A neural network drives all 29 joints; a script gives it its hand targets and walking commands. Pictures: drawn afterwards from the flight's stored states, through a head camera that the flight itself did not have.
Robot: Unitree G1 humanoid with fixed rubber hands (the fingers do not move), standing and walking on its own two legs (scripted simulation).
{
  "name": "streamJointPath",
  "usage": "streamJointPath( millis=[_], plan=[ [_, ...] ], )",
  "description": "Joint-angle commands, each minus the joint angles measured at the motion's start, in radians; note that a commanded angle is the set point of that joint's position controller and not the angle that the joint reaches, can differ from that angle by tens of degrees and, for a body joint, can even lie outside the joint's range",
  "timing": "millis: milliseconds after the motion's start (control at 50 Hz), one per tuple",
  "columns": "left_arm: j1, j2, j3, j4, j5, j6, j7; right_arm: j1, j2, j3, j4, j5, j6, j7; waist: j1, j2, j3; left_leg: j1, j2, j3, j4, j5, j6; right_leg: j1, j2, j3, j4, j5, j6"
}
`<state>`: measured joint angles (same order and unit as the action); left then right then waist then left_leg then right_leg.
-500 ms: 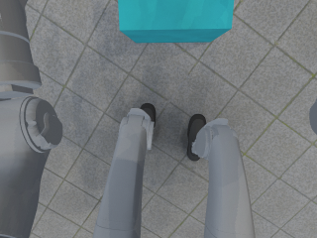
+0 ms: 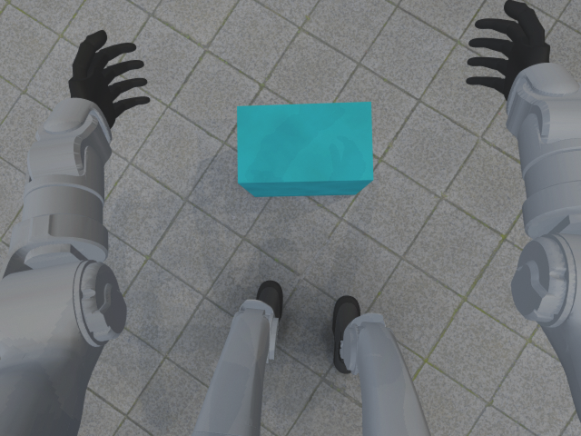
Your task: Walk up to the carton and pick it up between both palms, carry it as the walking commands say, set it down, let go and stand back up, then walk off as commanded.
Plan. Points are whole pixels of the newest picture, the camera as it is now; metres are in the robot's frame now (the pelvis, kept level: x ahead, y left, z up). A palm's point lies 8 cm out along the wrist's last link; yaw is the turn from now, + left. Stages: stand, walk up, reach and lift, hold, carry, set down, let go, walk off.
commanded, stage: let go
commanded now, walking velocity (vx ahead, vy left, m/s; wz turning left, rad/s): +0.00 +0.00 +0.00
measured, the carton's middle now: (304, 156) +0.55 +0.05 -0.54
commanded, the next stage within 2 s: stand in 1.28 s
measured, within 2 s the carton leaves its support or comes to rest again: neither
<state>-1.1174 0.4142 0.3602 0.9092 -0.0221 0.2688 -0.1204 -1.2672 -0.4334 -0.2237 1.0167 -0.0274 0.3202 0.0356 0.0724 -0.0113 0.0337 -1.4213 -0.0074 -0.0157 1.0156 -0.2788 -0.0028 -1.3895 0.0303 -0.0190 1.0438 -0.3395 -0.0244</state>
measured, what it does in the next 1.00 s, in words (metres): rises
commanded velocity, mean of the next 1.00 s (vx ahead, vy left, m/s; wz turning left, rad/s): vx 0.00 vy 0.00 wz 0.00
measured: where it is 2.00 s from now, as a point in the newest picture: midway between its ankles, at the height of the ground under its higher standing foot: (305, 338)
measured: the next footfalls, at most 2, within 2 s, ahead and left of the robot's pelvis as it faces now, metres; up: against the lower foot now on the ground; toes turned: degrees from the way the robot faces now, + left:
none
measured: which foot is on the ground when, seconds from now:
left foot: down 0.00-1.00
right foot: down 0.00-1.00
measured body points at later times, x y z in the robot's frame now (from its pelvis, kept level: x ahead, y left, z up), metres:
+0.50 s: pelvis +0.05 +0.00 +0.07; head +0.19 +0.01 +0.50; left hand +0.31 +0.27 -0.01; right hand +0.37 -0.22 -0.02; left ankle +0.08 +0.12 -0.64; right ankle +0.05 -0.10 -0.64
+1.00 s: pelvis +0.05 -0.01 +0.10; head +0.08 -0.01 +0.54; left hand +0.22 +0.24 +0.03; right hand +0.24 -0.26 +0.02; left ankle +0.08 +0.12 -0.64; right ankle +0.05 -0.10 -0.64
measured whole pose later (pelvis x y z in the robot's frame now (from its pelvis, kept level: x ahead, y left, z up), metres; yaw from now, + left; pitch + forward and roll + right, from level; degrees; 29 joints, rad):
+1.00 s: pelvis +0.05 -0.01 +0.10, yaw +1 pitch +0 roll +1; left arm 0.24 0.25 0.09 0.39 -0.03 0.12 -0.11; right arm 0.17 -0.24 -0.04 0.47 0.00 0.10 0.06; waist 0.00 -0.02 0.06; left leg -0.29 -0.01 -0.02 0.53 -0.24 -0.01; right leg -0.27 0.02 -0.01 0.59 -0.32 -0.04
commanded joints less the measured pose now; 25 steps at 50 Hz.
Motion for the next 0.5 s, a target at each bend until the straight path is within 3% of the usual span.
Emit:
streamJointPath(
  millis=[0, 20, 40, 60, 80, 100, 120, 140, 160, 180, 200, 220, 240, 260, 280, 300, 320, 340, 360, 380, 400, 420, 440, 460, 480],
  plan=[
    [-0.006, 0.117, -0.092, -0.278, 0.040, -0.065, -0.019, 0.039, -0.030, -0.055, -0.303, 0.015, -0.074, -0.035, 0.022, -0.007, -1.077, 0.677, -0.039, 0.045, -0.106, 0.525, 0.003, 0.663, 0.000, 0.095, -0.180, 0.520, 0.033],
    [0.052, 0.105, -0.098, -0.264, 0.027, -0.072, -0.023, 0.095, -0.027, -0.029, -0.350, 0.016, -0.090, -0.033, -0.019, -0.057, -1.104, 0.659, -0.050, 0.033, -0.115, 0.527, 0.012, 0.735, -0.009, 0.095, -0.189, 0.592, 0.033],
    [0.043, 0.116, -0.104, -0.312, 0.029, -0.081, -0.026, 0.095, -0.041, -0.033, -0.318, 0.026, -0.086, -0.041, 0.019, 0.010, -1.084, 0.641, -0.050, 0.038, -0.134, 0.526, -0.002, 0.738, -0.016, 0.121, -0.191, 0.585, 0.023],
    [0.160, 0.111, -0.110, -0.328, 0.019, -0.083, -0.028, 0.226, -0.014, -0.008, -0.363, 0.035, -0.092, -0.037, 0.011, -0.038, -1.142, 0.713, -0.050, 0.018, -0.136, 0.605, 0.006, 0.774, -0.009, 0.106, -0.200, 0.658, 0.030],
    [0.247, 0.143, -0.112, -0.319, 0.014, -0.087, -0.036, 0.258, 0.049, 0.036, -0.487, 0.079, -0.108, -0.034, 0.041, -0.030, -1.231, 0.825, -0.044, -0.004, -0.128, 0.674, 0.023, 0.748, 0.000, 0.088, -0.191, 0.637, 0.042],
    [0.304, 0.097, -0.159, -0.295, -0.011, -0.090, -0.036, 0.323, 0.027, 0.045, -0.450, 0.074, -0.112, -0.027, 0.019, -0.028, -1.133, 0.850, -0.040, -0.004, -0.140, 0.635, 0.034, 0.719, 0.003, 0.086, -0.209, 0.573, 0.039],
    [0.395, 0.088, -0.143, -0.329, 0.013, -0.089, -0.045, 0.426, 0.004, 0.031, -0.426, 0.063, -0.101, -0.027, 0.028, 0.002, -1.089, 0.866, -0.047, 0.005, -0.161, 0.623, 0.030, 0.715, -0.003, 0.109, -0.249, 0.557, 0.028],
    [0.419, 0.055, -0.179, -0.377, -0.013, -0.113, -0.044, 0.458, 0.031, 0.044, -0.498, 0.037, -0.126, -0.029, 0.018, -0.007, -1.079, 0.928, -0.039, -0.010, -0.164, 0.666, 0.017, 0.733, 0.007, 0.082, -0.246, 0.549, 0.029],
    [0.442, 0.032, -0.188, -0.351, -0.030, -0.113, -0.055, 0.491, 0.053, 0.064, -0.466, 0.056, -0.135, -0.026, -0.003, -0.014, -1.047, 0.896, -0.034, -0.019, -0.175, 0.591, 0.024, 0.750, 0.002, 0.098, -0.267, 0.522, 0.026],
    [0.418, 0.045, -0.188, -0.461, -0.049, -0.127, -0.054, 0.524, 0.038, 0.050, -0.553, 0.064, -0.140, -0.032, -0.028, -0.021, -1.091, 0.939, -0.041, -0.014, -0.170, 0.626, 0.029, 0.778, 0.007, 0.087, -0.262, 0.549, 0.034],
    [0.513, 0.014, -0.213, -0.416, -0.052, -0.136, -0.060, 0.587, 0.075, 0.103, -0.532, 0.103, -0.155, -0.023, -0.011, 0.019, -1.006, 0.921, -0.031, -0.029, -0.200, 0.602, 0.033, 0.805, 0.000, 0.095, -0.274, 0.548, 0.020],
    [0.508, 0.022, -0.216, -0.465, -0.069, -0.140, -0.050, 0.605, 0.013, 0.053, -0.551, 0.065, -0.163, -0.029, -0.036, -0.009, -0.995, 0.990, -0.023, -0.040, -0.201, 0.627, 0.022, 0.758, 0.005, 0.087, -0.292, 0.506, 0.022],
    [0.621, 0.039, -0.219, -0.500, -0.053, -0.153, -0.049, 0.714, 0.021, 0.073, -0.599, 0.065, -0.174, -0.027, -0.002, 0.054, -1.053, 1.104, -0.023, -0.043, -0.206, 0.759, 0.007, 0.772, 0.015, 0.078, -0.297, 0.544, 0.018],
    [0.704, 0.004, -0.250, -0.430, -0.066, -0.141, -0.041, 0.825, 0.051, 0.097, -0.482, 0.059, -0.168, -0.017, -0.017, 0.052, -0.954, 1.178, -0.003, -0.057, -0.222, 0.746, 0.000, 0.713, 0.023, 0.062, -0.327, 0.433, 0.022],
    [0.769, -0.039, -0.280, -0.372, -0.069, -0.136, -0.038, 0.843, 0.087, 0.136, -0.456, 0.078, -0.174, -0.015, -0.013, 0.051, -0.814, 1.148, -0.005, -0.056, -0.259, 0.612, 0.003, 0.658, 0.010, 0.062, -0.361, 0.321, 0.023],
    [0.742, -0.050, -0.270, -0.480, -0.071, -0.157, -0.034, 0.807, 0.035, 0.104, -0.533, 0.065, -0.192, -0.008, -0.007, 0.089, -0.815, 1.129, -0.012, -0.042, -0.273, 0.597, -0.013, 0.702, 0.015, 0.062, -0.351, 0.329, 0.013],
    [0.823, -0.071, -0.302, -0.442, -0.071, -0.169, -0.038, 0.890, 0.118, 0.165, -0.518, 0.072, -0.203, -0.009, -0.036, 0.035, -0.755, 1.074, -0.013, -0.039, -0.280, 0.523, 0.004, 0.756, 0.010, 0.064, -0.374, 0.354, 0.015],
    [0.706, -0.054, -0.272, -0.481, -0.077, -0.184, -0.027, 0.778, 0.091, 0.118, -0.551, 0.072, -0.215, -0.012, -0.025, 0.082, -0.704, 1.086, -0.010, -0.062, -0.286, 0.558, 0.010, 0.676, 0.011, 0.069, -0.368, 0.316, 0.021],
    [0.833, -0.071, -0.301, -0.484, -0.094, -0.191, -0.026, 0.896, 0.124, 0.145, -0.550, 0.073, -0.226, -0.011, -0.028, 0.028, -0.714, 1.116, -0.004, -0.052, -0.304, 0.452, 0.004, 0.814, 0.003, 0.063, -0.392, 0.264, 0.021],
    [0.900, -0.073, -0.296, -0.477, -0.073, -0.191, -0.021, 0.946, 0.101, 0.124, -0.527, 0.041, -0.225, -0.015, -0.024, 0.071, -0.688, 1.073, -0.003, -0.042, -0.320, 0.441, -0.021, 0.882, -0.001, 0.066, -0.399, 0.277, 0.010],
    [1.005, -0.058, -0.304, -0.526, -0.036, -0.198, -0.007, 1.068, 0.111, 0.130, -0.520, 0.027, -0.236, -0.013, -0.025, 0.090, -0.651, 1.170, -0.011, -0.047, -0.355, 0.443, -0.030, 0.868, 0.004, 0.051, -0.427, 0.270, 0.011],
    [0.960, -0.087, -0.313, -0.480, -0.055, -0.192, -0.007, 0.998, 0.140, 0.131, -0.526, 0.032, -0.230, -0.009, -0.029, 0.084, -0.625, 1.185, -0.003, -0.053, -0.359, 0.435, -0.012, 0.831, 0.006, 0.055, -0.425, 0.218, 0.012],
    [0.967, -0.078, -0.301, -0.517, -0.070, -0.194, 0.002, 1.026, 0.119, 0.130, -0.542, 0.051, -0.235, -0.007, -0.039, 0.041, -0.540, 1.175, -0.004, -0.030, -0.376, 0.340, -0.023, 0.838, 0.011, 0.039, -0.450, 0.168, 0.012],
    [0.973, -0.067, -0.324, -0.457, -0.058, -0.188, -0.010, 1.039, 0.165, 0.169, -0.463, 0.041, -0.227, -0.011, -0.053, 0.083, -0.475, 1.086, -0.011, -0.025, -0.413, 0.207, -0.022, 0.906, -0.010, 0.055, -0.457, 0.129, 0.009],
    [1.099, -0.056, -0.295, -0.555, -0.023, -0.207, 0.000, 1.125, 0.152, 0.152, -0.603, 0.042, -0.253, -0.006, 0.000, 0.052, -0.506, 1.182, -0.021, -0.019, -0.412, 0.237, -0.020, 0.938, -0.006, 0.049, -0.474, 0.155, 0.015]
  ],
)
